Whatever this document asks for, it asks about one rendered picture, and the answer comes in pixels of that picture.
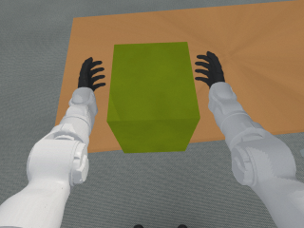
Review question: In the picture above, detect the robot left hand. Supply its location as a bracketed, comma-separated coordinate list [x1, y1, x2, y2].
[78, 57, 106, 92]

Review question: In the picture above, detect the carton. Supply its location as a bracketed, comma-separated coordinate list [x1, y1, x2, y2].
[106, 42, 200, 154]

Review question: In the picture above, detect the table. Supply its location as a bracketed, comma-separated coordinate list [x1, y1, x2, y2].
[54, 0, 304, 157]

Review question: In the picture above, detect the robot left forearm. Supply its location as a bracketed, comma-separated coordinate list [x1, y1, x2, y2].
[27, 86, 98, 180]

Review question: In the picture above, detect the left robot upper arm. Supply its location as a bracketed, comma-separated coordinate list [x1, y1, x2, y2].
[0, 139, 89, 228]

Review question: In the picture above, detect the robot right forearm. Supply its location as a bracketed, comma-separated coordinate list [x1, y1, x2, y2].
[208, 82, 296, 172]

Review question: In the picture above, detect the robot right hand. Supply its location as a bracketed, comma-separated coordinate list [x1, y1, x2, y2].
[195, 51, 225, 89]

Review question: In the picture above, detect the right robot upper arm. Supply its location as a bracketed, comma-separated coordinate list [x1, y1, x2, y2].
[231, 137, 304, 228]

